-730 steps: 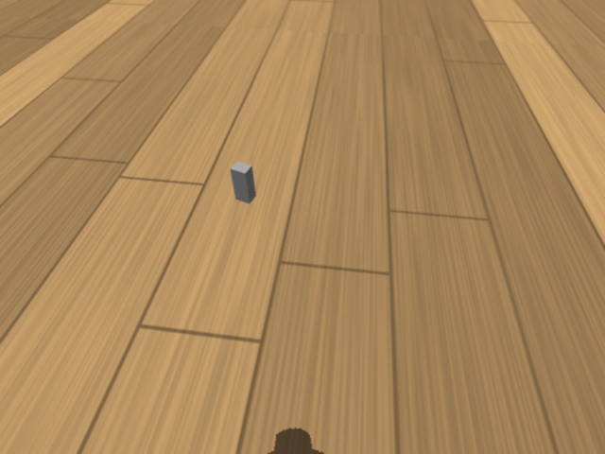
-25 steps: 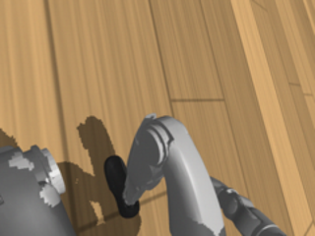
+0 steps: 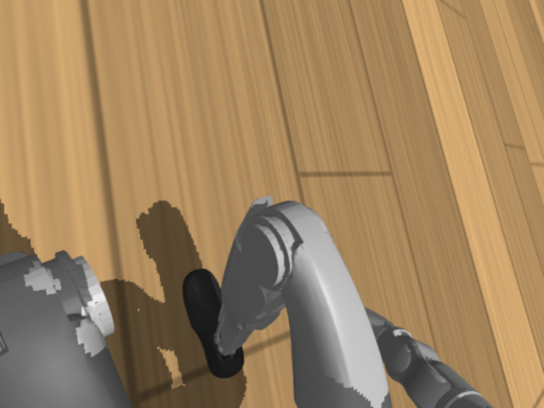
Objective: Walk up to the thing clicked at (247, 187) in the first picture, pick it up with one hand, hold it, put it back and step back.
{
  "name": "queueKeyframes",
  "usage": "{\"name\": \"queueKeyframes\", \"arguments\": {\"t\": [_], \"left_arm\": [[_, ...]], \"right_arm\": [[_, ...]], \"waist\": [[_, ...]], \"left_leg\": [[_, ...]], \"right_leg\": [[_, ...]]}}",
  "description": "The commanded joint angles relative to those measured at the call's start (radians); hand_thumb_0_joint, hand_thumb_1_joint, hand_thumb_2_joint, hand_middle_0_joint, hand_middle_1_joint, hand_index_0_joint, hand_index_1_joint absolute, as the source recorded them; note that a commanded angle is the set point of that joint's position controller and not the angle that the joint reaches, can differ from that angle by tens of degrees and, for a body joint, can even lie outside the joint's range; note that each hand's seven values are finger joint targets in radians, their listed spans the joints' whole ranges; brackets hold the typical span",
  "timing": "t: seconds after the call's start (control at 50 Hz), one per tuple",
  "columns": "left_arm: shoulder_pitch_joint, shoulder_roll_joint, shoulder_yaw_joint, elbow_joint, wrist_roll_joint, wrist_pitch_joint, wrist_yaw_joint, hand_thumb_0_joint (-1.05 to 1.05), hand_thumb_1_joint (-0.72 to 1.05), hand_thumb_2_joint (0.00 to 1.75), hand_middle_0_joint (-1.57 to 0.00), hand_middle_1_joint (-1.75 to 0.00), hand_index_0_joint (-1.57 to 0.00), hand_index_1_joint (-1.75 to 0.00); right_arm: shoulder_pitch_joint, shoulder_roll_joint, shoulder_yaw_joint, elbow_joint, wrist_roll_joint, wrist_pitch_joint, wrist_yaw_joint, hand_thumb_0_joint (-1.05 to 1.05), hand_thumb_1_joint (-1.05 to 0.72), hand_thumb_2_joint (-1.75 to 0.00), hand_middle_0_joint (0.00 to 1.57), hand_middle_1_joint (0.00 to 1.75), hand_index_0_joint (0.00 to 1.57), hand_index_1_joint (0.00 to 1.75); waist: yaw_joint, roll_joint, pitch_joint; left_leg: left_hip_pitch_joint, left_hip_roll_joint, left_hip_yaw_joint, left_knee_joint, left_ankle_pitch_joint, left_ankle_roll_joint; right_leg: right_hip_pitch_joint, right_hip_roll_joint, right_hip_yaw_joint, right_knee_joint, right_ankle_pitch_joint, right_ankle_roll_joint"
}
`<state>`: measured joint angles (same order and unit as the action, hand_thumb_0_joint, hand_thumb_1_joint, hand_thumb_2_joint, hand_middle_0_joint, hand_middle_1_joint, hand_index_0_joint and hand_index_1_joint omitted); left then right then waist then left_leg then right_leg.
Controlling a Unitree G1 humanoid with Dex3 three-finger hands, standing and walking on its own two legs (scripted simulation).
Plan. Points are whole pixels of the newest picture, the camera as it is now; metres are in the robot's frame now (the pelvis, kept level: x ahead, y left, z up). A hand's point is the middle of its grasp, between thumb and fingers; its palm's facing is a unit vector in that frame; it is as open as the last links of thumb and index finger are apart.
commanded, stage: close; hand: left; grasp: from the side
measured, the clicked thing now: out of the picture +0.46 +0.30 -0.19
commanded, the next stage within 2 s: settle in 0.22 s
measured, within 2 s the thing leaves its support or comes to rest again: leaves its support in 0.48 s
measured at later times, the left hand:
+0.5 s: hand out of the picture +0.45 +0.31 -0.17, palm faces +0.41 -0.91 +0.00, open 12.4 cm
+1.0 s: hand out of the picture +0.43 +0.33 -0.07, palm faces +0.36 -0.93 -0.02, open 12.5 cm
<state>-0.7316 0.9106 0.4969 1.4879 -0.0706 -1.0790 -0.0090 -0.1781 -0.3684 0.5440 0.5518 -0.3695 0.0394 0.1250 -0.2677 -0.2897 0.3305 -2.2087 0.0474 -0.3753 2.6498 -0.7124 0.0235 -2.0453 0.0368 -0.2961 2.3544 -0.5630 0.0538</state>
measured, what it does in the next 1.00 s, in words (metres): stands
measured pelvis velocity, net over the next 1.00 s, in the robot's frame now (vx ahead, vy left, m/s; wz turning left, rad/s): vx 0.01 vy -0.01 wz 0.06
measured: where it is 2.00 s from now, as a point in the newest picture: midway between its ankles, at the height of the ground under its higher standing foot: (156, 382)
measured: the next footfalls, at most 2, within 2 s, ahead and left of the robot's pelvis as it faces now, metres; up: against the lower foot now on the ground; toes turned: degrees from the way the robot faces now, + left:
none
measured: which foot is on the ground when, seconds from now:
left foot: down 0.00-1.00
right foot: down 0.00-1.00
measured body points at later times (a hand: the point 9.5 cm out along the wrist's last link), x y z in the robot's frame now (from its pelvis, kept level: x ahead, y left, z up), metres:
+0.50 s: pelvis +0.00 +0.00 +0.00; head +0.23 +0.20 +0.32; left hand +0.42 +0.36 -0.17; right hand +0.17 -0.24 -0.03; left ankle +0.08 +0.12 -0.26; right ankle +0.15 -0.12 -0.26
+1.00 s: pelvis +0.01 -0.01 +0.02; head +0.20 +0.17 +0.38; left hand +0.40 +0.38 -0.07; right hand +0.18 -0.25 -0.04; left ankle +0.08 +0.12 -0.26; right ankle +0.15 -0.12 -0.26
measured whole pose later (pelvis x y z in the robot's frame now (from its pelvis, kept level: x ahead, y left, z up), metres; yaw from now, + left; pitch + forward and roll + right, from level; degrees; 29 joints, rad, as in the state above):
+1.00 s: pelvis +0.01 -0.01 +0.02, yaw +4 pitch +19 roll -15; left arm -0.65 0.71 0.45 1.08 -0.10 -0.80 -0.12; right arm -0.02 -0.35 0.33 0.58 -0.24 0.06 0.12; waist -0.20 -0.14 0.14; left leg -2.24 0.04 -0.27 2.56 -0.69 0.03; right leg -2.10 0.00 -0.22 2.34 -0.59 0.03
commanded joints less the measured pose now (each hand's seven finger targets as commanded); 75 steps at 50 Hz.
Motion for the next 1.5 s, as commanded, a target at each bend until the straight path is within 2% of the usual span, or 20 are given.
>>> {"name": "queueKeyframes", "arguments": {"t": [0.0, 0.2, 0.4, 0.62, 0.82, 0.84, 0.92, 0.94, 1.0, 1.06, 1.08, 1.1, 1.12, 1.18, 1.24, 1.26, 1.3, 1.36, 1.38, 1.48], "left_arm": [[-0.242, 0.156, 0.000, -0.142, -0.003, -0.067, 0.004, 0.00, 0.21, 1.09, -1.12, -1.19, -1.13, -1.18], [-0.258, 0.179, 0.009, -0.133, 0.015, -0.062, 0.002, 0.00, 0.22, 1.13, -1.16, -1.24, -1.18, -1.23], [-0.277, 0.188, 0.021, -0.169, -0.003, -0.065, -0.012, 0.00, 0.22, 1.21, -1.21, -1.30, -1.21, -1.32], [-0.232, 0.193, 0.058, -0.342, -0.004, 0.006, -0.049, 0.00, 0.16, 1.24, -1.27, -1.37, -1.27, -1.39], [-0.212, 0.050, -0.021, -0.561, -0.027, 0.139, -0.101, 0.00, 0.21, 1.22, -1.28, -1.38, -1.29, -1.38], [-0.182, 0.058, 0.002, -0.572, -0.033, 0.155, -0.103, 0.00, 0.22, 1.23, -1.29, -1.39, -1.30, -1.39], [-0.233, 0.001, -0.028, -0.646, -0.046, 0.209, -0.109, 0.00, 0.20, 1.22, -1.29, -1.39, -1.31, -1.39], [-0.194, -0.059, -0.058, -0.594, -0.047, 0.233, -0.112, 0.00, 0.19, 1.22, -1.28, -1.38, -1.29, -1.38], [-0.214, -0.020, -0.032, -0.698, -0.037, 0.260, -0.104, 0.00, 0.17, 1.21, -1.28, -1.39, -1.30, -1.39], [-0.175, -0.101, -0.074, -0.697, -0.043, 0.294, -0.116, 0.00, 0.13, 1.22, -1.29, -1.40, -1.31, -1.40], [-0.162, -0.090, -0.047, -0.714, -0.048, 0.303, -0.120, 0.00, 0.13, 1.23, -1.30, -1.40, -1.31, -1.41], [-0.166, -0.110, -0.070, -0.699, -0.051, 0.313, -0.123, 0.00, 0.14, 1.21, -1.29, -1.39, -1.30, -1.40], [-0.186, -0.084, -0.040, -0.753, -0.059, 0.314, -0.126, 0.00, 0.12, 1.21, -1.28, -1.38, -1.29, -1.39], [-0.194, -0.087, -0.038, -0.807, -0.063, 0.333, -0.135, 0.00, 0.10, 1.21, -1.25, -1.38, -1.27, -1.39], [-0.144, -0.171, -0.072, -0.734, -0.075, 0.359, -0.153, 0.00, 0.10, 1.21, -1.26, -1.38, -1.27, -1.39], [-0.228, -0.121, -0.042, -0.824, -0.080, 0.348, -0.152, 0.00, 0.08, 1.19, -1.23, -1.36, -1.25, -1.36], [-0.160, -0.119, -0.031, -0.820, -0.079, 0.362, -0.160, 0.00, 0.08, 1.18, -1.21, -1.35, -1.23, -1.35], [-0.150, -0.186, -0.063, -0.773, -0.087, 0.377, -0.179, 0.00, 0.04, 1.19, -1.22, -1.36, -1.24, -1.36], [-0.208, -0.153, -0.032, -0.826, -0.094, 0.371, -0.180, 0.00, 0.04, 1.19, -1.22, -1.36, -1.24, -1.37], [-0.170, -0.157, -0.016, -0.814, -0.094, 0.389, -0.187, 0.00, 0.02, 1.19, -1.21, -1.36, -1.23, -1.37]], "right_arm": [[0.045, -0.364, -0.117, -0.006, -0.005, 0.006, -0.018, 0.00, -0.89, -0.89, 0.20, 0.30, 0.20, 0.30], [0.044, -0.372, -0.121, -0.007, -0.003, 0.016, -0.020, 0.00, -0.89, -0.89, 0.20, 0.30, 0.20, 0.30], [0.052, -0.370, -0.122, -0.008, -0.002, 0.017, -0.021, 0.00, -0.92, -0.90, 0.20, 0.30, 0.20, 0.30], [0.095, -0.363, -0.175, -0.001, 0.021, 0.026, -0.021, 0.00, -0.92, -0.90, 0.20, 0.30, 0.20, 0.30], [0.186, -0.329, -0.276, -0.004, 0.089, 0.027, -0.021, 0.00, -0.91, -0.90, 0.20, 0.30, 0.20, 0.30], [0.190, -0.325, -0.289, -0.006, 0.099, 0.024, -0.022, 0.00, -0.91, -0.90, 0.20, 0.30, 0.20, 0.30], [0.229, -0.299, -0.331, 0.002, 0.134, 0.016, -0.020, 0.00, -0.90, -0.90, 0.20, 0.30, 0.20, 0.30], [0.240, -0.293, -0.337, 0.008, 0.146, 0.016, -0.020, 0.00, -0.90, -0.90, 0.20, 0.30, 0.20, 0.30], [0.261, -0.274, -0.369, 0.007, 0.166, 0.016, -0.023, 0.00, -0.89, -0.89, 0.20, 0.30, 0.20, 0.30], [0.275, -0.253, -0.396, 0.008, 0.188, 0.014, -0.024, 0.00, -0.90, -0.89, 0.20, 0.30, 0.20, 0.30], [0.287, -0.254, -0.410, 0.015, 0.194, 0.014, -0.027, 0.00, -0.90, -0.89, 0.20, 0.30, 0.20, 0.30], [0.287, -0.246, -0.411, 0.008, 0.202, 0.015, -0.028, 0.00, -0.89, -0.89, 0.20, 0.30, 0.20, 0.30], [0.295, -0.246, -0.424, 0.012, 0.209, 0.014, -0.031, 0.00, -0.89, -0.89, 0.20, 0.30, 0.20, 0.30], [0.326, -0.227, -0.446, 0.022, 0.224, 0.017, -0.039, 0.00, -0.89, -0.89, 0.20, 0.30, 0.20, 0.30], [0.325, -0.212, -0.457, 0.019, 0.238, 0.012, -0.044, 0.00, -0.89, -0.89, 0.20, 0.30, 0.20, 0.30], [0.343, -0.215, -0.467, 0.030, 0.243, 0.012, -0.047, 0.00, -0.89, -0.89, 0.20, 0.30, 0.20, 0.30], [0.353, -0.198, -0.477, 0.028, 0.248, 0.013, -0.051, 0.00, -0.89, -0.89, 0.20, 0.30, 0.20, 0.30], [0.354, -0.184, -0.488, 0.032, 0.258, 0.005, -0.055, 0.00, -0.89, -0.89, 0.20, 0.30, 0.20, 0.30], [0.367, -0.183, -0.493, 0.043, 0.261, 0.003, -0.059, 0.00, -0.89, -0.89, 0.20, 0.30, 0.20, 0.30], [0.373, -0.165, -0.511, 0.035, 0.270, -0.002, -0.068, 0.00, -0.89, -0.90, 0.20, 0.30, 0.20, 0.30]], "waist": [[-0.141, 0.572, -0.565], [-0.143, 0.605, -0.555], [-0.140, 0.608, -0.574], [-0.081, 0.686, -0.675], [-0.037, 0.679, -0.761], [-0.012, 0.668, -0.773], [-0.001, 0.651, -0.785], [-0.004, 0.626, -0.767], [0.039, 0.638, -0.820], [0.051, 0.625, -0.839], [0.063, 0.622, -0.852], [0.056, 0.613, -0.854], [0.075, 0.614, -0.880], [0.091, 0.616, -0.957], [0.077, 0.566, -0.938], [0.085, 0.587, -0.969], [0.111, 0.583, -1.029], [0.095, 0.530, -1.023], [0.098, 0.519, -1.029], [0.128, 0.477, -1.095]], "left_leg": [[0.384, 0.051, 0.064, -0.342, 0.126, -0.040], [0.424, 0.060, 0.046, -0.363, 0.135, -0.051], [0.406, 0.054, 0.065, -0.352, 0.127, -0.045], [0.472, 0.051, 0.088, -0.381, 0.191, -0.057], [0.423, 0.032, 0.129, -0.435, 0.127, -0.042], [0.416, 0.029, 0.135, -0.436, 0.130, -0.040], [0.369, 0.016, 0.154, -0.464, 0.037, -0.027], [0.372, 0.015, 0.150, -0.475, 0.019, -0.028], [0.377, 0.008, 0.167, -0.504, 0.015, -0.026], [0.383, -0.001, 0.185, -0.523, 0.016, -0.024], [0.396, 0.000, 0.189, -0.525, 0.034, -0.024], [0.376, -0.006, 0.196, -0.533, 0.012, -0.021], [0.397, -0.005, 0.199, -0.536, 0.022, -0.021], [0.421, -0.012, 0.221, -0.536, 0.084, -0.020], [0.411, -0.014, 0.234, -0.543, 0.097, -0.015], [0.428, -0.014, 0.234, -0.550, 0.101, -0.017], [0.449, -0.017, 0.251, -0.549, 0.143, -0.016], [0.420, -0.021, 0.263, -0.552, 0.135, -0.008], [0.409, -0.022, 0.270, -0.545, 0.137, -0.004], [0.407, -0.027, 0.296, -0.552, 0.159, 0.002]], "right_leg": [[0.264, 0.056, -0.064, -0.150, 0.133, -0.055], [0.227, 0.049, -0.066, -0.134, 0.131, -0.057], [0.257, 0.052, -0.061, -0.145, 0.128, -0.056], [0.256, 0.042, -0.041, -0.135, 0.161, -0.063], [0.215, 0.027, -0.002, -0.159, 0.122, -0.073], [0.211, 0.028, 0.005, -0.160, 0.123, -0.076], [0.177, 0.019, 0.024, -0.178, 0.059, -0.079], [0.151, 0.017, 0.026, -0.185, 0.044, -0.078], [0.147, 0.012, 0.042, -0.192, 0.026, -0.084], [0.128, 0.005, 0.060, -0.206, 0.018, -0.090], [0.122, 0.004, 0.065, -0.208, 0.032, -0.091], [0.126, 0.002, 0.071, -0.215, 0.008, -0.091], [0.126, 0.000, 0.078, -0.220, 0.016, -0.092], [0.154, -0.004, 0.096, -0.223, 0.047, -0.095], [0.156, -0.009, 0.109, -0.250, 0.053, -0.094], [0.154, -0.013, 0.115, -0.246, 0.055, -0.095], [0.201, -0.013, 0.128, -0.253, 0.074, -0.095], [0.212, -0.016, 0.143, -0.272, 0.070, -0.092], [0.227, -0.019, 0.149, -0.282, 0.075, -0.090], [0.303, -0.024, 0.175, -0.309, 0.086, -0.083]]}}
